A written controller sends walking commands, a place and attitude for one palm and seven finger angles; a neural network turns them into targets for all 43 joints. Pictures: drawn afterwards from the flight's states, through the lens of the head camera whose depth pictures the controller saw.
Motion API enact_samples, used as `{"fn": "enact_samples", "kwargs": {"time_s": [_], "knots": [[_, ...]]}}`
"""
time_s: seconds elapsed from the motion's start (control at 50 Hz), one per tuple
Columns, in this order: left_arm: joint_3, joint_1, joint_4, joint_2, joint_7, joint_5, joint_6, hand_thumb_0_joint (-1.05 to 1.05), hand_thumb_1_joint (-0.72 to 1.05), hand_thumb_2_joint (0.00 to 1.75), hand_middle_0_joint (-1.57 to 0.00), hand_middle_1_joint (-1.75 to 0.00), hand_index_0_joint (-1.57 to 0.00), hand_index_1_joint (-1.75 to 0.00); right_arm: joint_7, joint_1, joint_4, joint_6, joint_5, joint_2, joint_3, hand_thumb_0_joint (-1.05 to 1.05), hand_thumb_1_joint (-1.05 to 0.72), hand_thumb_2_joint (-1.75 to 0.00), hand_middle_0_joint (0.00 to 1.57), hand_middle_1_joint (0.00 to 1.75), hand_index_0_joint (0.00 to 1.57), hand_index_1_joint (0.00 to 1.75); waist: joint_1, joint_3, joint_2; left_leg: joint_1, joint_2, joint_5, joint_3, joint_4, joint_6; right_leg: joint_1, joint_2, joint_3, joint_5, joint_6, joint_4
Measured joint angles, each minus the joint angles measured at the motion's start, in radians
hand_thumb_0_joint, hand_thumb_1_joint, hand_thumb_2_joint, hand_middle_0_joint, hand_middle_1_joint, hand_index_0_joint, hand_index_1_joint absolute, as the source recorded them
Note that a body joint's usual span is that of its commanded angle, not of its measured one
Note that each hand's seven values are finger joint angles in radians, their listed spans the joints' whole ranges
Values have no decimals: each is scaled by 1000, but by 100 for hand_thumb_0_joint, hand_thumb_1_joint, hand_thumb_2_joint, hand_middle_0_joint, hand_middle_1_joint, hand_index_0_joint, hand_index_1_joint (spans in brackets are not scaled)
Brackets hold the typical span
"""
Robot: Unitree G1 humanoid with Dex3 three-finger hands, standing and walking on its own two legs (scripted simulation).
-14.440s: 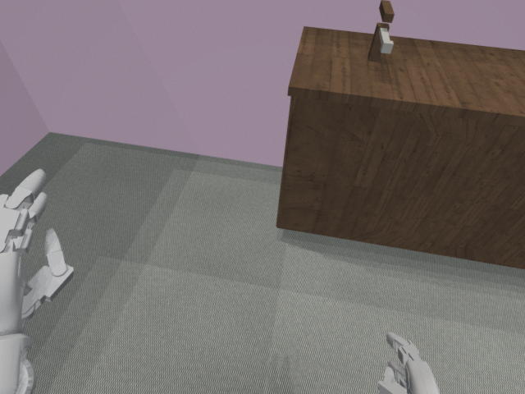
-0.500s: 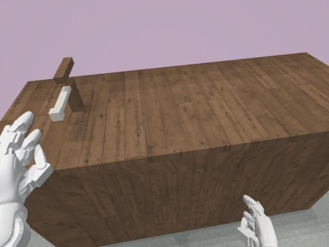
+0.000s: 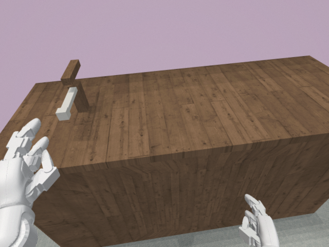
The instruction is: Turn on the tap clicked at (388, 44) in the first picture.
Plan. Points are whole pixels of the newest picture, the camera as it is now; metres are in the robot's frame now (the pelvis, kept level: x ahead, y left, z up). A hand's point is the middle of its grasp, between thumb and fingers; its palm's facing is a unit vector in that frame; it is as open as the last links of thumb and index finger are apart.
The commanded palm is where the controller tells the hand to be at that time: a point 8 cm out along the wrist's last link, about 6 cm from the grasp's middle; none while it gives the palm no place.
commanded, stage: turn the palm inward beside the body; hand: left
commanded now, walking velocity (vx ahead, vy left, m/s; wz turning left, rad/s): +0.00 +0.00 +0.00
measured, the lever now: (63, 113) +0.40 +0.36 +0.13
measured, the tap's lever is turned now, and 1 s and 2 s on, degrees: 0 0 0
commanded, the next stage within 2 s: reach beside the lever's end, fingers flat in 0.46 s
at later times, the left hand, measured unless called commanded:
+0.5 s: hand (65, 167) +0.19 +0.22 +0.18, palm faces +0.47 -0.87 -0.14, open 7.4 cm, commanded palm +0.14 +0.26 +0.19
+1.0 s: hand (65, 151) +0.24 +0.25 +0.17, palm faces +0.48 -0.87 -0.13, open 7.4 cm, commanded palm +0.19 +0.30 +0.18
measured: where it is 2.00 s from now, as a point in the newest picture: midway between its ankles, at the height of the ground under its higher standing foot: outside the picture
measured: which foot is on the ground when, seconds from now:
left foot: down 0.00-1.00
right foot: down 0.00-1.00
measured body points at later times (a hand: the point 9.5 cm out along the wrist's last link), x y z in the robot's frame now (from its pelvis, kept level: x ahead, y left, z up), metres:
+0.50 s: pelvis +0.01 -0.02 +0.00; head -0.02 -0.05 +0.45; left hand +0.16 +0.26 +0.19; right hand +0.23 -0.22 -0.06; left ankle +0.01 +0.13 -0.73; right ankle +0.02 -0.08 -0.73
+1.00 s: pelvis +0.02 -0.01 +0.00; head +0.00 -0.05 +0.45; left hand +0.20 +0.29 +0.18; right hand +0.23 -0.23 -0.07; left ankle +0.01 +0.13 -0.73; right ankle +0.02 -0.08 -0.73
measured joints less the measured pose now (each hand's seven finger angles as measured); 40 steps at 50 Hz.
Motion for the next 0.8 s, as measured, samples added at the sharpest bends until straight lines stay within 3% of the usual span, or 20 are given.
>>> {"fn": "enact_samples", "kwargs": {"time_s": [0.3, 0.6, 0.8], "knots": [[3, -6, -8, -5, 0, -14, 33, 1, 90, 90, -20, -30, -20, -30, 1, -4, 0, -12, 4, -4, -1, 1, -90, -90, 20, 30, 20, 30, 1, -2, 8, 7, 11, -3, -10, -9, -12, 8, 11, -10, -5, -13, -8], [3, 3, -6, -7, 0, -17, 16, 2, 90, 90, -20, -30, -20, -30, 3, 8, 1, -20, 6, -12, -11, 1, -90, -90, 20, 30, 20, 30, 1, -5, 12, 4, 17, -10, -15, -9, -19, 4, 17, -14, -15, -21, -6], [66, -99, 125, 17, -5, -30, 17, 1, 89, 90, -20, -31, -21, -30, -9, 0, 26, -15, 11, -9, -13, 1, -90, -90, 20, 30, 20, 30, -1, 2, 9, -5, 20, -8, -21, -11, -21, 0, 20, -20, -12, -22, -14]]}}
